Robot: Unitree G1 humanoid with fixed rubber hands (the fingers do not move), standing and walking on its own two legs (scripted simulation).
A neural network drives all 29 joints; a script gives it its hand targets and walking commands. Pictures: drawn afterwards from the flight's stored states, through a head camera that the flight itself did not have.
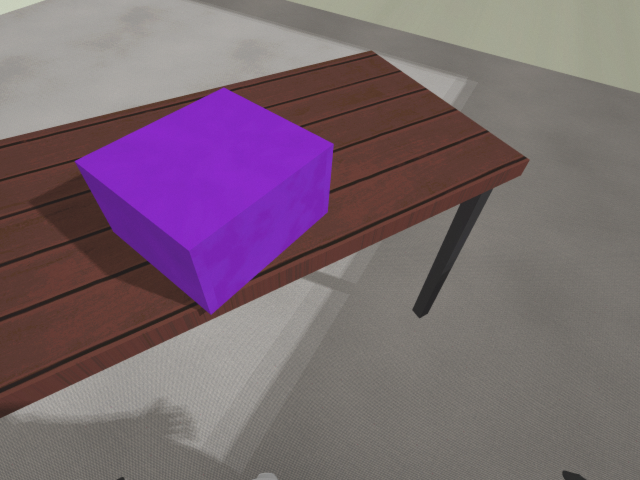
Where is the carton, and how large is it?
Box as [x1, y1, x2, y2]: [75, 88, 333, 314]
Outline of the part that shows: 225,88 222,88 75,161 113,231 210,314 327,211 333,146 332,143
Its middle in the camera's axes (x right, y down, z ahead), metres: -0.17 -0.09 +0.64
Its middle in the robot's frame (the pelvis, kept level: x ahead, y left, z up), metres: +0.56 +0.18 +0.03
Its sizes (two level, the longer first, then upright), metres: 0.283 0.251 0.153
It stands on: a table, 0.70 m high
